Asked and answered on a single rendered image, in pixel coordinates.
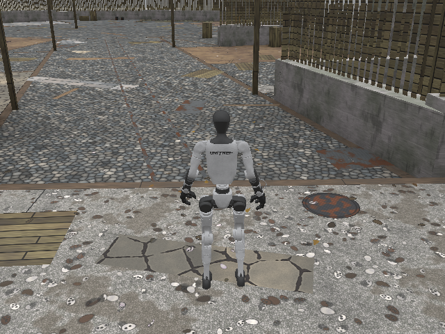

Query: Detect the right robot upper arm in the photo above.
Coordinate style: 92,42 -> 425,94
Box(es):
236,141 -> 255,179

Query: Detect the left robot forearm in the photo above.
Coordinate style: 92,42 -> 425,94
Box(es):
181,168 -> 195,193

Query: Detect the robot torso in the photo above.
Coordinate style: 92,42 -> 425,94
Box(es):
206,137 -> 238,209

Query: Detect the robot left hand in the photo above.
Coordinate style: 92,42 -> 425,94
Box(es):
180,190 -> 196,205

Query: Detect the robot right hand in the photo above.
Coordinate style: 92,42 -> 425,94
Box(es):
250,193 -> 266,210

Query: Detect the left robot upper arm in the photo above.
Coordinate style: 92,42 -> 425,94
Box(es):
188,141 -> 207,179

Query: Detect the right robot thigh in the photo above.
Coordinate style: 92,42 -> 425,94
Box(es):
232,194 -> 246,241

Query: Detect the right robot forearm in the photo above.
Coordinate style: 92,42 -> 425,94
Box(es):
249,169 -> 264,197

